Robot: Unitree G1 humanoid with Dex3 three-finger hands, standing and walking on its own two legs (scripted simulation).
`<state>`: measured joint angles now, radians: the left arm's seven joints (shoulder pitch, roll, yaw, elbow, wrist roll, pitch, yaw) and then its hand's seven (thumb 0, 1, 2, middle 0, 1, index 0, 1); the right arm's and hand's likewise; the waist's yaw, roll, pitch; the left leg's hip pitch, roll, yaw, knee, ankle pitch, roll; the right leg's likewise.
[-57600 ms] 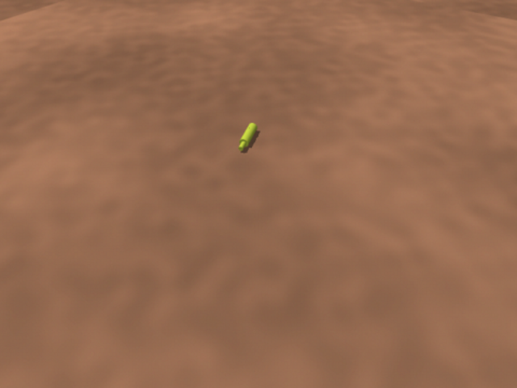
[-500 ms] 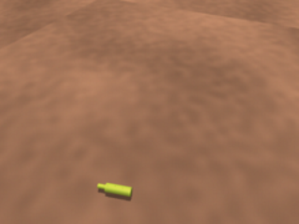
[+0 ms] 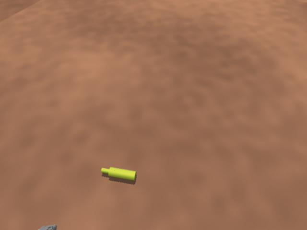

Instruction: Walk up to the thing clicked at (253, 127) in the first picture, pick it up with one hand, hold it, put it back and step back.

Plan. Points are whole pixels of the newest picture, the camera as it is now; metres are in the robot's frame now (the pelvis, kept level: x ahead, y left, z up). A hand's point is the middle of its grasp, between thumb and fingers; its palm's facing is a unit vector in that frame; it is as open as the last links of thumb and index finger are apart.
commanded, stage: step back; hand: left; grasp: from above
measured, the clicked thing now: (118, 172) +0.52 +0.24 -0.74
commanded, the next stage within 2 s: none
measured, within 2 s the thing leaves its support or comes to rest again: neither
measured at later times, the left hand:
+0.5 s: hand out of the picture +0.03 +0.29 -0.17, palm faces -0.12 -0.92 -0.38, open 7.4 cm
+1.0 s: hand out of the picture -0.10 +0.30 -0.16, palm faces -0.03 -0.93 -0.38, open 7.4 cm
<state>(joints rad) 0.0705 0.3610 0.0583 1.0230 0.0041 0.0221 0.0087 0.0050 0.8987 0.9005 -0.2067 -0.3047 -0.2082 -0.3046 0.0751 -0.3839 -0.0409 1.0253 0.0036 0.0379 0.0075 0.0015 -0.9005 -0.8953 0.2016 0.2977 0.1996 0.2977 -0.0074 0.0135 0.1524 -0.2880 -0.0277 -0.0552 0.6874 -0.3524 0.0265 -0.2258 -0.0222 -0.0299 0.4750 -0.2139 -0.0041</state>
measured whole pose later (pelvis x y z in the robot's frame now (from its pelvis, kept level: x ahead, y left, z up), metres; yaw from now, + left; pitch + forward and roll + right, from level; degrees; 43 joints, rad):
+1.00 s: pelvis -0.23 +0.04 -0.01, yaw -1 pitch -3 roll +0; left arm 0.12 0.39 0.07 0.78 0.02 0.08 0.02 0.01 0.90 0.90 -0.21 -0.30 -0.21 -0.30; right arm 0.18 -0.37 -0.04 0.88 -0.03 0.03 0.00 0.00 -0.90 -0.90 0.20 0.30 0.20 0.30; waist -0.01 -0.04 0.19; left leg -0.25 -0.04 -0.03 0.64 -0.33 0.03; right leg -0.46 0.06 0.10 0.92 -0.49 -0.02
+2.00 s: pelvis -0.58 -0.01 -0.02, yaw -4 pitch -3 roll -2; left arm 0.19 0.36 0.06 0.90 0.03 0.02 0.01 0.01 0.90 0.90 -0.21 -0.30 -0.21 -0.30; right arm 0.09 -0.41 -0.05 0.84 -0.02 0.06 -0.01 0.00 -0.90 -0.90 0.20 0.30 0.20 0.30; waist 0.01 0.07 0.16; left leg -0.45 0.05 -0.08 0.77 -0.36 0.01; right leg -0.22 0.06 0.00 0.66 -0.39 -0.02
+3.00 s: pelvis -0.58 +0.02 -0.01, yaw +0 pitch -2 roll -1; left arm 0.16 0.39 0.03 1.02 0.01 -0.01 0.00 0.01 0.90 0.90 -0.20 -0.30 -0.21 -0.30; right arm 0.09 -0.34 -0.03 1.01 -0.02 0.00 0.00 0.00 -0.90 -0.90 0.20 0.30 0.20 0.30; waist 0.02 0.00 0.10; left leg -0.32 0.04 0.01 0.63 -0.26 -0.01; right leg -0.21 0.00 -0.01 0.61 -0.35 0.01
